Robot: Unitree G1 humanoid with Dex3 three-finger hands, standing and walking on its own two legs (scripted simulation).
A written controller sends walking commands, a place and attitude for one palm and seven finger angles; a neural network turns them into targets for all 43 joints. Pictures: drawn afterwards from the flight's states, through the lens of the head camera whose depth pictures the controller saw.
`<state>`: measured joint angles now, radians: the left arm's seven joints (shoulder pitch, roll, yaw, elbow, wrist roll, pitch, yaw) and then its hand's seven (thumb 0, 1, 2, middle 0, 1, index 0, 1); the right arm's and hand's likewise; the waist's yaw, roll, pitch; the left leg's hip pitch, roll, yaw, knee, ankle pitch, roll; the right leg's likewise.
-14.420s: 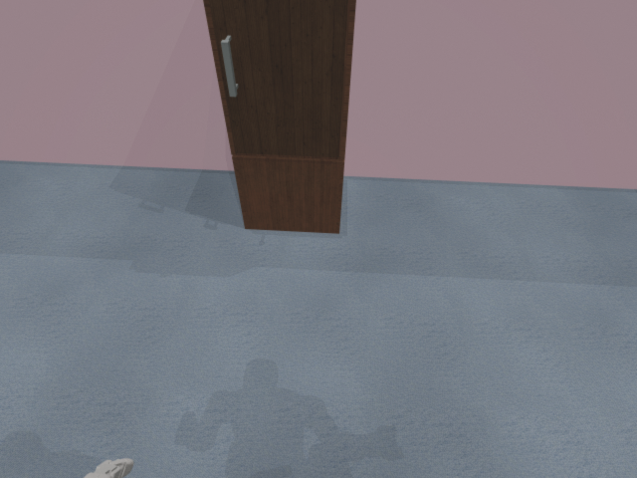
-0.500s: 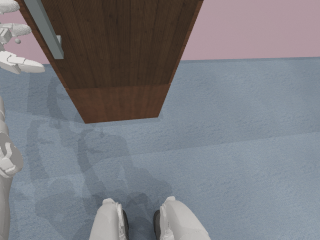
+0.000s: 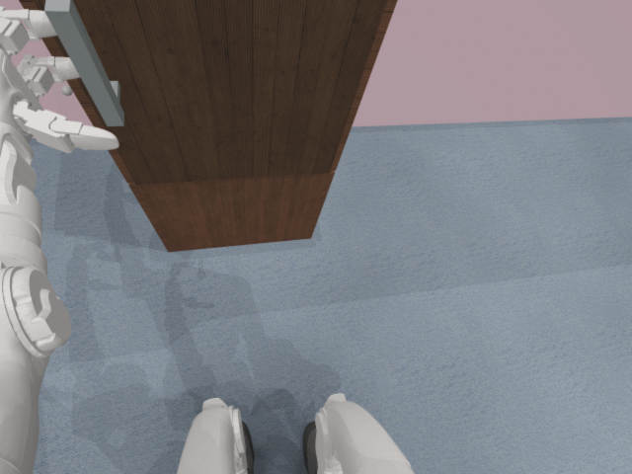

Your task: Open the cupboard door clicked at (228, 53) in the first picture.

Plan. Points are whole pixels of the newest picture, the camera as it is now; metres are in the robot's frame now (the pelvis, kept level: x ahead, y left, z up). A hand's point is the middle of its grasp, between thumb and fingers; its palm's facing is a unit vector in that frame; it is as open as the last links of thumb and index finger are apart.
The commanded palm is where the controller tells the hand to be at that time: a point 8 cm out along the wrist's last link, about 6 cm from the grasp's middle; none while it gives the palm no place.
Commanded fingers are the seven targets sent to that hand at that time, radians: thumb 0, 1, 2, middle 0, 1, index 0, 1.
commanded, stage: slide the fingers in behind the handle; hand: left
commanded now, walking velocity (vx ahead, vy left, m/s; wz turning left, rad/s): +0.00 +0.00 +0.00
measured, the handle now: (92, 57) +0.59 +0.20 +0.07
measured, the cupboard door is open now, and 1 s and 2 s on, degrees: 0 0 0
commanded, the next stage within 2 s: close the thumb around the handle in 1.12 s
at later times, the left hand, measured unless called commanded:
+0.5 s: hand (104, 93) +0.54 +0.18 +0.07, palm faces +0.02 -1.00 +0.00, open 13.9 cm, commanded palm +0.53 +0.22 +0.07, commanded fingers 0.00 -0.50 0.30 -0.30 -1.20 -0.30 -1.20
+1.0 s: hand (119, 93) +0.55 +0.17 +0.07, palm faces +0.04 -1.00 -0.02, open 13.9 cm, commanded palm +0.53 +0.21 +0.07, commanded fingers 0.00 -0.50 0.30 -0.30 -1.20 -0.30 -1.20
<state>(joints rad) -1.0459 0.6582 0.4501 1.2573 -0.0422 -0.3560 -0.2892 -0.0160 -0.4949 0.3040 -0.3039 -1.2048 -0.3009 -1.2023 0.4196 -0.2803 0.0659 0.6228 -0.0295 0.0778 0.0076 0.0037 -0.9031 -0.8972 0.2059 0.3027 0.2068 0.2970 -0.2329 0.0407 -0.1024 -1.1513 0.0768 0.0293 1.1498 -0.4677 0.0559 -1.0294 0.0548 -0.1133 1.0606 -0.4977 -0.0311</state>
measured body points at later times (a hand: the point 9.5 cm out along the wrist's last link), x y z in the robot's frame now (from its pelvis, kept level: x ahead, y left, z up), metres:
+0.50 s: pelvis +0.00 +0.00 +0.00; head +0.16 +0.02 +0.42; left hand +0.54 +0.24 +0.08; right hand -0.02 -0.26 -0.10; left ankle +0.03 +0.08 -0.65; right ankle +0.00 -0.11 -0.65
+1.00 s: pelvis +0.00 -0.01 +0.00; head +0.16 +0.01 +0.42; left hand +0.54 +0.22 +0.07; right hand -0.03 -0.27 -0.11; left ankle +0.03 +0.08 -0.65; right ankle +0.00 -0.11 -0.65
